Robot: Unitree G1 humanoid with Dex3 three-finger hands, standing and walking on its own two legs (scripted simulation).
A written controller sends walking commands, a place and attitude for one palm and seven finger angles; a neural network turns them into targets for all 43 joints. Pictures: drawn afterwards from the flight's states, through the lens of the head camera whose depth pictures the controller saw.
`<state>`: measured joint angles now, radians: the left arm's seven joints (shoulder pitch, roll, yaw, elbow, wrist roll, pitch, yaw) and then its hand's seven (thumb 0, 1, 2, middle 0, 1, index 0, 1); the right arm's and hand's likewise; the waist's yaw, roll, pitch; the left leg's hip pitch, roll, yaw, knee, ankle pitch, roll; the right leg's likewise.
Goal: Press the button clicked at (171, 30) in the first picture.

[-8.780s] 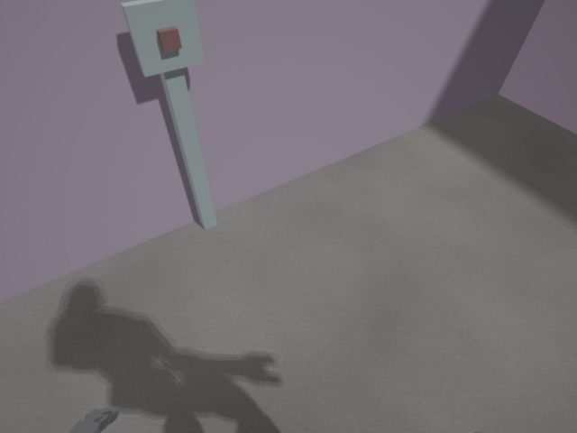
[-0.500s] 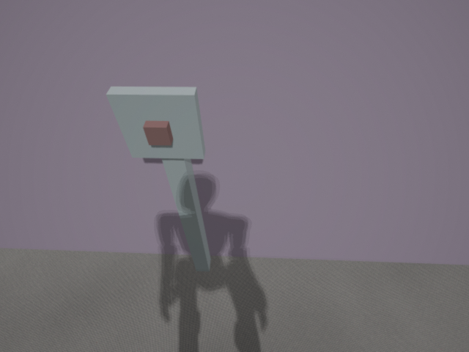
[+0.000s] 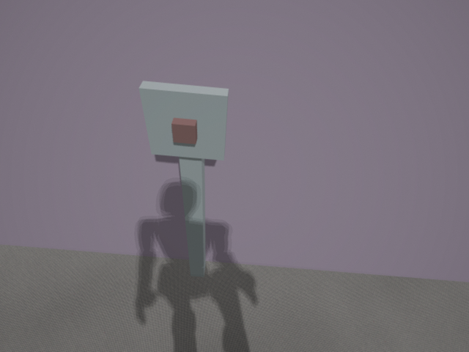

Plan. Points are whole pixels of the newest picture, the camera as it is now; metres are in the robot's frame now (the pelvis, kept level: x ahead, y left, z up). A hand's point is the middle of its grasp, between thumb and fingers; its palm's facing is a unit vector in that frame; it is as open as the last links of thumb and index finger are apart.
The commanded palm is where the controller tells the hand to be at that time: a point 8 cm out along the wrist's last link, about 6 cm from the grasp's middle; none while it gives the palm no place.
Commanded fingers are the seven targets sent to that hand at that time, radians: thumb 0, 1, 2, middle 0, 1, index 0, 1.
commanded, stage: look again from close up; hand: left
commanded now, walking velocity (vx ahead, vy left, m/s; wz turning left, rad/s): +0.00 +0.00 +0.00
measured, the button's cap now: (185, 130) +0.54 +0.16 +0.08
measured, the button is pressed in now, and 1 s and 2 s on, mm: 0 0 0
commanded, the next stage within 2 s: shuffle to correct the standing spot in 0.16 s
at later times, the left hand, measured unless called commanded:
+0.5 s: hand out of the picture -0.06 +0.20 -0.18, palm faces -0.01 -0.99 -0.14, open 7.4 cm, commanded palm none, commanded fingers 0.00 0.90 0.90 -0.20 -0.30 -0.20 -0.30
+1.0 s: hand out of the picture -0.02 +0.13 -0.18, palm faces +0.05 -0.99 -0.12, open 7.4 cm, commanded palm none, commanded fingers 0.00 0.90 0.90 -0.20 -0.30 -0.20 -0.30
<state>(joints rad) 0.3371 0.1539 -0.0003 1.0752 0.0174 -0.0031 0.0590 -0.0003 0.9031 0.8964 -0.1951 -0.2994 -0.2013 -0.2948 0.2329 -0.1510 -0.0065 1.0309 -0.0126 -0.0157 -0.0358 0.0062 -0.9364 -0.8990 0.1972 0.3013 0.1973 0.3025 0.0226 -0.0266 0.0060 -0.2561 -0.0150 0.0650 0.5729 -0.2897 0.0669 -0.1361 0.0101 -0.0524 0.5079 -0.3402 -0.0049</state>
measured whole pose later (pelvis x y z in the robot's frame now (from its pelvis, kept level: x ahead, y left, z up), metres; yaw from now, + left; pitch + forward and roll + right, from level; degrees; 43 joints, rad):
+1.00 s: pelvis +0.00 -0.02 +0.01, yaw +0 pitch +1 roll -2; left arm 0.39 0.14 0.03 1.06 0.03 -0.02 0.03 0.00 0.91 0.90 -0.19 -0.30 -0.20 -0.29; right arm 0.34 -0.14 -0.04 1.06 -0.03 0.02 0.01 0.01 -0.91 -0.90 0.20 0.30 0.20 0.30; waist -0.01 -0.03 -0.04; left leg -0.48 0.04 0.09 0.91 -0.39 0.05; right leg -0.18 0.01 -0.11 0.40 -0.25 -0.03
